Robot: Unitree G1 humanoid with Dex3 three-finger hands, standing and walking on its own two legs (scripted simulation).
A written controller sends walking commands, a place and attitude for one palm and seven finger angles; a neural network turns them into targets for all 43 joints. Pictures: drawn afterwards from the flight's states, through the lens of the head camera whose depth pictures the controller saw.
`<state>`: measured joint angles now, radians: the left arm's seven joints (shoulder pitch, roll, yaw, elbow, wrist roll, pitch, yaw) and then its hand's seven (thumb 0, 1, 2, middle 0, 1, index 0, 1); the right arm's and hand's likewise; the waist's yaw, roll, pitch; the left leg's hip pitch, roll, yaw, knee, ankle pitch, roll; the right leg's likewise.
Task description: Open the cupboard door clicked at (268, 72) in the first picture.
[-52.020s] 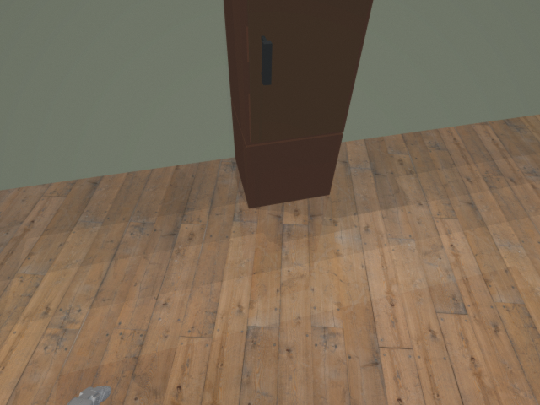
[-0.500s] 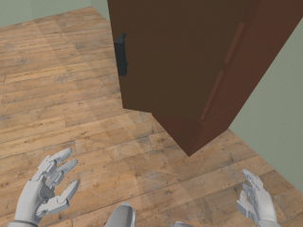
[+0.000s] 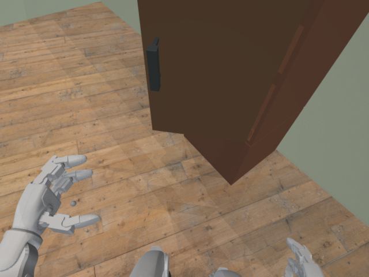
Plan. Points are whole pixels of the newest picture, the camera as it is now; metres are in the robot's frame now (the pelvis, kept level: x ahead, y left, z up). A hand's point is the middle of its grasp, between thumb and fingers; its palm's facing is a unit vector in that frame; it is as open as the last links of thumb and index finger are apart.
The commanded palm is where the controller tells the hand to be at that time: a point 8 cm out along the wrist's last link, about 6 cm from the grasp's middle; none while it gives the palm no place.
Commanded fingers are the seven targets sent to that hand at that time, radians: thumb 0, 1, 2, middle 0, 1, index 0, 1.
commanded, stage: raise the hand with hooked fingers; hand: left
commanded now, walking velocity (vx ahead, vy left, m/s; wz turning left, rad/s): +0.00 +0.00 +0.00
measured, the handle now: (155, 64) +0.64 +0.13 +0.08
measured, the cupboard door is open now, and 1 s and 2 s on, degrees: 44 44 44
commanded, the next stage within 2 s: move the hooked fingers beside the handle in 1.12 s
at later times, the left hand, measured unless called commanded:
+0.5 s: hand (49, 177) +0.27 +0.27 +0.09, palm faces -0.05 -1.00 -0.05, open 13.9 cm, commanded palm +0.26 +0.32 +0.09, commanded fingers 0.00 -0.50 0.30 -0.30 -1.20 -0.30 -1.20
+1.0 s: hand (61, 169) +0.29 +0.25 +0.09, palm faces -0.06 -1.00 -0.03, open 14.0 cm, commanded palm +0.27 +0.30 +0.10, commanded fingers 0.00 -0.50 0.30 -0.30 -1.20 -0.30 -1.20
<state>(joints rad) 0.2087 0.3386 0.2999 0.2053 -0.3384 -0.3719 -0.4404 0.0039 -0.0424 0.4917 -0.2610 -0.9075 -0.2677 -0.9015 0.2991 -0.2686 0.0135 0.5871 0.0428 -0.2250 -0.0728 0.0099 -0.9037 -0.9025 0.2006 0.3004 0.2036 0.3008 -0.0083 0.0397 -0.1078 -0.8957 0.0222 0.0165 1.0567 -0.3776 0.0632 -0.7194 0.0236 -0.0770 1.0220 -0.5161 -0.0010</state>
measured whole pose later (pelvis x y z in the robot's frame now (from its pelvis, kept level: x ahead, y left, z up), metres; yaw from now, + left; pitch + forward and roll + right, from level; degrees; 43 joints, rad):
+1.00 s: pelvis +0.01 -0.02 +0.02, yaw +0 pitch +9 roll -3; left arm -0.04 0.44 0.42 0.44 -0.38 -0.28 -0.60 -0.01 -0.50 0.30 -0.30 -1.20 -0.30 -1.19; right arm 0.30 -0.29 0.04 0.55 0.05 -0.20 -0.08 0.01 -0.90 -0.90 0.20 0.30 0.20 0.30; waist -0.01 0.03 -0.09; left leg -0.75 0.03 0.01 0.93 -0.34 0.03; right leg -0.58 0.04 -0.08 0.89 -0.47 -0.03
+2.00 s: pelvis +0.02 -0.01 +0.01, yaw -1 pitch +15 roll -3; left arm -0.61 0.49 0.37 0.94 -0.23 -0.32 -0.48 -0.01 -0.50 0.30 -0.30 -1.20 -0.30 -1.20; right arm 0.33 -0.28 0.04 0.62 0.04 -0.07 -0.07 0.01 -0.91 -0.90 0.20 0.30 0.20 0.30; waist -0.07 0.03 -0.10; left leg -0.90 0.03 0.02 1.00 -0.37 0.05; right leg -0.73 0.04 -0.07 0.97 -0.50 -0.02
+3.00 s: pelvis +0.03 -0.01 -0.02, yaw -5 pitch +27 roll -6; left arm -1.13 0.79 0.49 1.31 -0.04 -0.27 -0.40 -0.01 -0.50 0.30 -0.30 -1.20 -0.30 -1.19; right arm 0.44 -0.28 0.07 0.63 -0.01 0.06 -0.04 0.00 -0.91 -0.90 0.20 0.30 0.20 0.30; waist -0.24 0.05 -0.09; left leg -1.19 0.08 0.01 1.13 -0.43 0.05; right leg -1.00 0.09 -0.07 1.05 -0.52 -0.01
